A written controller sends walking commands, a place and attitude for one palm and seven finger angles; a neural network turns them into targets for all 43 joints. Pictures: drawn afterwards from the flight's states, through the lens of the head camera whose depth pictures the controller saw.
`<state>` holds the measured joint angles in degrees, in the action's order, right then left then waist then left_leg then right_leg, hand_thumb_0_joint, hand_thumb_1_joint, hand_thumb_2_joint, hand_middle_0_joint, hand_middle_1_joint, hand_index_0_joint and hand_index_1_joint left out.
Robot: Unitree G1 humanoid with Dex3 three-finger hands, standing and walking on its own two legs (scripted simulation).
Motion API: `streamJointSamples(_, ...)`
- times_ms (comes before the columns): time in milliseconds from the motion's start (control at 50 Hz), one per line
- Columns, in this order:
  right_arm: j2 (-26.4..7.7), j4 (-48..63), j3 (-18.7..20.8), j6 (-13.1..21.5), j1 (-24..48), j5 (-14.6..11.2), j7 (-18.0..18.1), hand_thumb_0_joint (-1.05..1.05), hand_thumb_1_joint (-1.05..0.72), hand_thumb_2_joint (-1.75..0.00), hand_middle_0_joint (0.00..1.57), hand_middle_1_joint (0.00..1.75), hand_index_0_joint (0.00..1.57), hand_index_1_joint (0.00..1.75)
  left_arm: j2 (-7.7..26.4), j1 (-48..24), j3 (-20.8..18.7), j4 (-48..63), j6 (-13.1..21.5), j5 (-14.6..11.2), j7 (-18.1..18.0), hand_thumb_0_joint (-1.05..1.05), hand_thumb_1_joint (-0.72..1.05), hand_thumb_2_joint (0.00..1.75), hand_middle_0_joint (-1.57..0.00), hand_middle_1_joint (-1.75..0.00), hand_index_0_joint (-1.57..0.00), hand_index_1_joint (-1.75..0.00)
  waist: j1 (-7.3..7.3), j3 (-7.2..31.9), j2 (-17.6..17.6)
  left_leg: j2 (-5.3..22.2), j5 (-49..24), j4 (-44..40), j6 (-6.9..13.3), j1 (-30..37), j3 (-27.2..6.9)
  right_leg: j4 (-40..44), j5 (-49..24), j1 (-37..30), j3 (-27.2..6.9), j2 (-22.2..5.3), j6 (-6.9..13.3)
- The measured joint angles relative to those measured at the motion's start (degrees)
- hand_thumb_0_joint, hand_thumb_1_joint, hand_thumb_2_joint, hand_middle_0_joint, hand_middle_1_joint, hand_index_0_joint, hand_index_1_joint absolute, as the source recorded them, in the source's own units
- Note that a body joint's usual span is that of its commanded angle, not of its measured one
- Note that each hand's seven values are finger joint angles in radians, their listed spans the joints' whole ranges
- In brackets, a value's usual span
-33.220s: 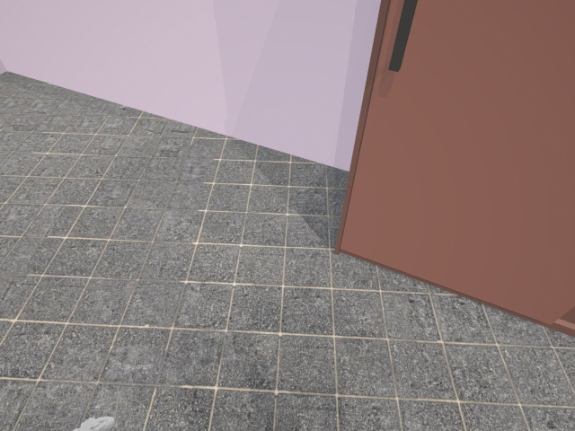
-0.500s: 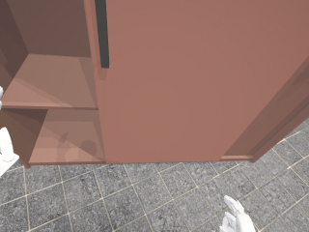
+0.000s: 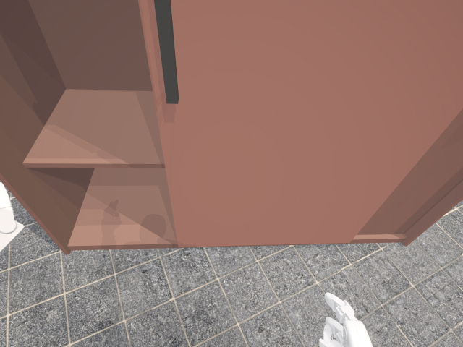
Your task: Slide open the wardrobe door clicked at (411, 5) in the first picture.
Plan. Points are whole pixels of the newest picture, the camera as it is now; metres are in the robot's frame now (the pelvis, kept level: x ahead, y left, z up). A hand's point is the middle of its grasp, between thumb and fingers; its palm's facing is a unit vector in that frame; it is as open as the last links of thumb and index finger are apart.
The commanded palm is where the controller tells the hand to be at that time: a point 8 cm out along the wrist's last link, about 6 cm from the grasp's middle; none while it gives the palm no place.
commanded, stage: let the arm hang, fingers relaxed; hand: left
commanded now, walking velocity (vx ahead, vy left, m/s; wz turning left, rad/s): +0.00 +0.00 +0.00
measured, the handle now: (165, 17) +0.60 +0.16 +0.27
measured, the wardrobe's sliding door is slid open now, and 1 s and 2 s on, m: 0.48 0.48 0.48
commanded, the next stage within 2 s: look to check the result in 1.18 s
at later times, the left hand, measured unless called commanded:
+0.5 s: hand out of the picture +0.03 +0.18 -0.17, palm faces +0.08 -0.98 -0.18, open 7.0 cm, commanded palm none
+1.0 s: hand out of the picture +0.01 +0.17 -0.17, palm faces +0.06 -0.98 -0.18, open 7.3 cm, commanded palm none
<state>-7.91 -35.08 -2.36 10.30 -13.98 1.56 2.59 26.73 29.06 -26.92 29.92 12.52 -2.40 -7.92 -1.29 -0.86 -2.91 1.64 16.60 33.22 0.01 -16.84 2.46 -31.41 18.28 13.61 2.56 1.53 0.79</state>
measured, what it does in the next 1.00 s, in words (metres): stands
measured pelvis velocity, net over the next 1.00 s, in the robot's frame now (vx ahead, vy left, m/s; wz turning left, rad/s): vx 0.01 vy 0.00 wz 0.03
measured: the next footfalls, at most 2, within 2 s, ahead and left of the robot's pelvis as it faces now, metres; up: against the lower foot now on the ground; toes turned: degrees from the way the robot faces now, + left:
none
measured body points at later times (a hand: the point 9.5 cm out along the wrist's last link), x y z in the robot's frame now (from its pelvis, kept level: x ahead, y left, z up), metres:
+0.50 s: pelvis +0.01 +0.00 +0.01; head +0.04 +0.02 +0.46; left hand +0.02 +0.24 -0.16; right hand +0.08 -0.26 -0.13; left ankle +0.01 +0.11 -0.73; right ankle -0.02 -0.09 -0.73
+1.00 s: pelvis +0.01 +0.00 +0.01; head +0.02 +0.00 +0.46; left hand +0.00 +0.22 -0.15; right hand +0.00 -0.21 -0.15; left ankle +0.01 +0.11 -0.73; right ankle -0.02 -0.09 -0.73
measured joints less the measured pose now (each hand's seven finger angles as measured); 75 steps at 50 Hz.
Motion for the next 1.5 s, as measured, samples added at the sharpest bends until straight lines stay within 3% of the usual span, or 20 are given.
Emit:
streamJointSamples(40,-0.56,-0.13,-0.15,-0.38,0.01,-0.14,-0.19,0.01,-0.90,-0.90,0.21,0.30,0.20,0.30,-0.14,1.24,0.06,-0.73,0.78,-0.12,0.27,0.01,0.89,0.90,-0.21,-0.30,-0.20,-0.30,0.37,0.26,1.91,0.77,0.89,0.81,-0.30,-0.40,-0.36,0.94,-0.83,-0.28,0.40,0.81,1.43)
streamJointSamples(100,-2.21,-2.49,0.98,-0.29,0.05,-0.56,-1.12,0.01,-0.90,-0.90,0.21,0.30,0.20,0.30,-1.44,0.64,2.81,-5.54,1.21,0.41,0.97,0.01,0.89,0.90,-0.21,-0.30,-0.21,-0.30,1.02,1.72,3.94,0.66,0.78,2.98,-0.35,-2.13,-1.17,0.86,0.39,0.04,0.91,0.82,1.73)
streamJointSamples(120,-3.37,-4.49,1.78,-0.59,0.54,-0.72,-2.07,0.01,-0.90,-0.90,0.21,0.30,0.20,0.30,-1.75,-2.17,5.68,-11.01,0.12,1.60,2.29,0.01,0.89,0.90,-0.21,-0.30,-0.20,-0.30,1.31,2.37,4.62,0.21,0.69,4.61,-0.53,-3.35,-1.20,-0.12,1.07,0.62,1.42,0.21,1.55)
streamJointSamples(180,-6.94,-9.22,3.19,-5.27,2.69,-0.68,-2.98,0.01,-0.90,-0.90,0.21,0.30,0.21,0.30,-4.75,-11.31,14.28,-32.31,-7.48,3.34,5.69,0.00,0.90,0.90,-0.20,-0.30,-0.20,-0.30,1.52,3.62,5.89,-1.56,1.59,6.79,0.24,-4.74,-0.67,-4.71,3.93,2.55,2.36,-2.07,0.80)
streamJointSamples(240,-8.75,-11.34,3.58,-8.59,4.36,-0.06,-2.72,0.01,-0.90,-0.90,0.21,0.30,0.20,0.30,-8.66,-16.44,20.19,-52.61,-13.34,3.75,7.03,0.00,0.90,0.90,-0.20,-0.30,-0.19,-0.30,0.51,3.05,5.65,-2.45,4.14,5.60,1.41,-3.79,-0.63,-7.98,5.89,3.77,2.49,-3.08,0.24)
streamJointSamples(300,-8.62,-13.30,3.18,-9.95,5.28,0.52,-2.18,0.01,-0.90,-0.90,0.21,0.30,0.20,0.30,-12.47,-17.93,24.49,-68.02,-15.71,3.61,7.58,0.01,0.91,0.90,-0.20,-0.30,-0.19,-0.30,-0.37,0.64,3.41,-2.54,2.87,4.23,1.14,-2.38,-0.26,-7.03,5.29,2.62,2.13,-3.15,0.54)
streamJointSamples(360,-7.64,-16.04,2.64,-10.69,4.96,0.52,-1.70,0.01,-0.90,-0.90,0.20,0.30,0.20,0.30,-16.23,-16.81,27.27,-78.44,-15.94,3.19,7.97,0.01,0.91,0.90,-0.20,-0.30,-0.19,-0.30,-0.49,-1.18,1.21,-2.00,1.29,0.94,0.81,-0.26,-0.33,-3.34,3.31,0.44,2.17,-2.42,0.65)
streamJointSamples(440,-5.48,-20.43,2.29,-11.52,3.29,0.30,-1.02,0.01,-0.90,-0.90,0.20,0.30,0.20,0.30,-15.74,-16.02,25.32,-84.95,-14.25,2.52,6.70,-0.03,1.00,0.90,-0.21,-0.30,-0.20,-0.30,0.85,-2.49,-0.23,-1.13,-0.95,-2.73,0.14,1.43,-1.38,2.09,0.41,-2.27,3.20,-1.23,1.33)
streamJointSamples(520,-3.96,-23.97,2.25,-12.17,2.43,0.03,-0.77,0.01,-0.90,-0.90,0.20,0.30,0.20,0.30,-14.59,-14.87,25.90,-90.00,-13.84,2.72,7.22,-0.02,0.99,0.90,-0.21,-0.30,-0.20,-0.30,1.45,-2.79,1.02,-0.59,-2.16,-4.96,-0.05,2.77,-1.55,5.86,-1.69,-4.26,3.33,-0.49,1.54)
streamJointSamples(720,-1.74,-28.98,2.08,-11.82,0.71,-0.31,-0.49,0.01,-0.92,-0.90,0.20,0.30,0.20,0.30,-15.85,-13.68,26.77,-96.15,-13.02,2.58,6.82,0.00,0.92,0.90,-0.20,-0.30,-0.20,-0.30,1.30,-2.18,4.36,-0.98,-4.00,-8.61,0.44,5.54,-0.45,8.78,-3.52,-6.34,2.28,-0.81,1.05)
streamJointSamples(980,0.28,-30.94,2.01,-11.11,-1.27,-0.24,-0.46,0.00,-0.91,-0.90,0.20,0.30,0.20,0.30,-18.40,-15.12,26.82,-96.33,-12.45,2.63,6.24,0.01,0.93,0.90,-0.20,-0.30,-0.20,-0.30,0.68,-1.17,3.12,-1.19,-4.36,-9.44,0.64,6.26,0.29,8.47,-3.53,-6.29,1.56,-1.07,0.88)
streamJointSamples(1500,-0.58,-30.54,2.39,-10.46,0.02,-0.40,-0.04,0.01,-0.91,-0.90,0.20,0.30,0.20,0.30,-18.80,-14.30,26.59,-96.53,-11.98,2.59,6.36,0.00,0.91,0.90,-0.20,-0.30,-0.19,-0.30,1.03,-1.55,2.77,-1.85,-3.97,-9.92,1.17,6.97,0.21,9.18,-3.22,-7.21,1.64,-1.68,0.27)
